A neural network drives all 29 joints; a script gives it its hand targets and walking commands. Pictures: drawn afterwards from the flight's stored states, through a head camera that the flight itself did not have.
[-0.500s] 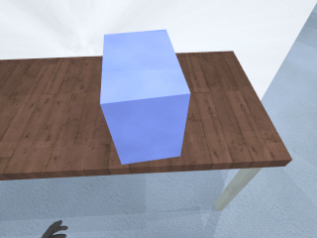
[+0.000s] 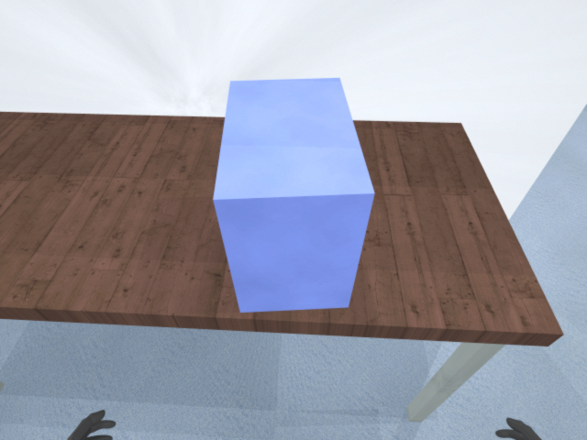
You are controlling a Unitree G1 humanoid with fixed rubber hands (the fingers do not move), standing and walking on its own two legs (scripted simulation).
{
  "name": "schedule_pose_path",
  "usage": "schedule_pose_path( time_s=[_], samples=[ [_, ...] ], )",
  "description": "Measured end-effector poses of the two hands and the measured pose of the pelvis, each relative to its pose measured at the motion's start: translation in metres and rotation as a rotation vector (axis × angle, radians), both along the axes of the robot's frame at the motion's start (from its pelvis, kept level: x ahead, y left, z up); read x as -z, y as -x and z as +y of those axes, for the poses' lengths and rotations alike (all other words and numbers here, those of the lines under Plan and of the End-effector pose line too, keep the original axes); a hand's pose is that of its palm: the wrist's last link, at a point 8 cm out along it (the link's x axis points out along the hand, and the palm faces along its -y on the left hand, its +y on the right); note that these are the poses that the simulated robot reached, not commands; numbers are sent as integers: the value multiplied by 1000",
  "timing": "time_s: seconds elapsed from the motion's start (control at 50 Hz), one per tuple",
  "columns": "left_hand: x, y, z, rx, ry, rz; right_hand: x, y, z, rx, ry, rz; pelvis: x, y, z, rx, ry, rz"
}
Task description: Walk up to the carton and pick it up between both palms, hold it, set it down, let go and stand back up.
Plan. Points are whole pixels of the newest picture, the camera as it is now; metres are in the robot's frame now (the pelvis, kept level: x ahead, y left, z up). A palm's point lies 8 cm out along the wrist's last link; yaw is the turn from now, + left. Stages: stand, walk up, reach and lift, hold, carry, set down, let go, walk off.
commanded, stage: walk up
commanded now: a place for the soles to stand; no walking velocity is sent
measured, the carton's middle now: (289, 195) +0.47 +0.02 +0.07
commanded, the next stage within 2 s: reach and lift in 1.18 s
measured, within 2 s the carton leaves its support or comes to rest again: neither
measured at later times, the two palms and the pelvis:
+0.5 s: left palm out of the picture +0.07 +0.34 -0.10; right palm out of the picture +0.07 -0.31 -0.09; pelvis -0.02 +0.02 +0.00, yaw +1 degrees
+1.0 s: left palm out of the picture +0.04 +0.34 -0.10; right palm out of the picture +0.09 -0.30 -0.09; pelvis -0.02 +0.02 +0.00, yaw +3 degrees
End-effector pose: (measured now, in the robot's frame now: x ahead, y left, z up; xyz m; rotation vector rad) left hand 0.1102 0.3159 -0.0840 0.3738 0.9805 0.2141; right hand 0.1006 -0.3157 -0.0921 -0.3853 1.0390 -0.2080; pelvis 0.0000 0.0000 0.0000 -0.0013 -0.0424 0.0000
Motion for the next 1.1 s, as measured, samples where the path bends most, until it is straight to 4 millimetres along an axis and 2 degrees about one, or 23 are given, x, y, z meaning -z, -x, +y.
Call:
schedule_pose_path(
  time_s=[0.26, 0.44, 0.58, 0.78, 0.92, 1.1],
  samples=[
    [12, 15, 4, -38, 31, 42, 4, 21, 9, 29, -1, 70, -2, 6, 7, -13, 1, -1],
    [15, 34, 20, -65, 11, 78, 3, 32, 7, 46, 21, 100, -1, 17, 14, -22, 2, 3],
    [15, 50, 28, -86, 5, 86, 2, 28, 13, 31, 19, 87, -1, 22, 17, -31, 2, 4],
    [16, 69, 28, -102, 5, 110, 2, 16, 16, 4, 9, 61, -1, 26, 17, -39, 3, 7],
    [17, 70, 27, -106, 8, 117, 2, 14, 14, 0, 11, 72, 0, 23, 15, -44, 4, 11],
    [16, 57, 28, -106, 9, 98, 2, 10, 14, 4, 17, 79, 0, 18, 16, -50, 4, 13]
  ],
)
